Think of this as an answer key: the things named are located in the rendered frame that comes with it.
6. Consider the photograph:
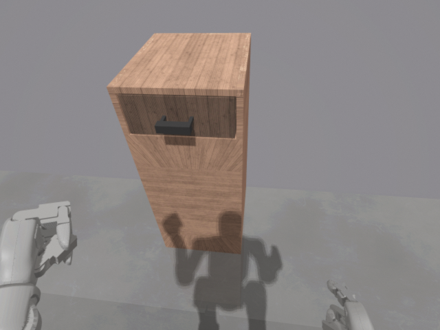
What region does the handle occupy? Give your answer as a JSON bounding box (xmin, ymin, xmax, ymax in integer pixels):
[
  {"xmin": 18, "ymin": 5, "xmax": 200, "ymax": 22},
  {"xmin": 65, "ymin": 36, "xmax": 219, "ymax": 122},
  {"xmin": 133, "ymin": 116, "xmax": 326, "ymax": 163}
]
[{"xmin": 155, "ymin": 115, "xmax": 194, "ymax": 135}]

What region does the right robot hand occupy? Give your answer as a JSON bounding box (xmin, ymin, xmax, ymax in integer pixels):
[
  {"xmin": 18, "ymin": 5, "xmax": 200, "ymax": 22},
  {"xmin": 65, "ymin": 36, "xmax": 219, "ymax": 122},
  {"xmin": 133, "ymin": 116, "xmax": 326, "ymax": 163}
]
[{"xmin": 322, "ymin": 280, "xmax": 374, "ymax": 330}]

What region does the drawer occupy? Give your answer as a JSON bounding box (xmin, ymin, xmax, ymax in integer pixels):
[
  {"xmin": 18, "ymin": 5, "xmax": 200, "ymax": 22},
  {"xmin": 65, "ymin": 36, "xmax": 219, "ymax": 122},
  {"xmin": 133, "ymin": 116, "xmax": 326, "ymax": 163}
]
[{"xmin": 118, "ymin": 93, "xmax": 237, "ymax": 138}]

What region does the left robot forearm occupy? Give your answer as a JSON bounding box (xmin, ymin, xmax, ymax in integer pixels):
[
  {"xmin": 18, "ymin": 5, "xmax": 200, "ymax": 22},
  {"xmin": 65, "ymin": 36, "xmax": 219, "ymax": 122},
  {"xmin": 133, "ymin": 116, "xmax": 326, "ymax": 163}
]
[{"xmin": 0, "ymin": 283, "xmax": 42, "ymax": 330}]

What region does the left robot hand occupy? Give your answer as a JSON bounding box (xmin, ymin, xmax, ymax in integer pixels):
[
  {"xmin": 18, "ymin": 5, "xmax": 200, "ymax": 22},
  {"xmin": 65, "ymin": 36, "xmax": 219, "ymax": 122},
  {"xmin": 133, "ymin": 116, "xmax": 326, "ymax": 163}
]
[{"xmin": 0, "ymin": 201, "xmax": 77, "ymax": 286}]

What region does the cabinet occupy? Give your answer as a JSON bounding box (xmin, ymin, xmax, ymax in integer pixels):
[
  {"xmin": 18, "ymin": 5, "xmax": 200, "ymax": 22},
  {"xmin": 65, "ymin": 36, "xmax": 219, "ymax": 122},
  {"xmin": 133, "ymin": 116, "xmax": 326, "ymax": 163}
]
[{"xmin": 107, "ymin": 33, "xmax": 251, "ymax": 254}]

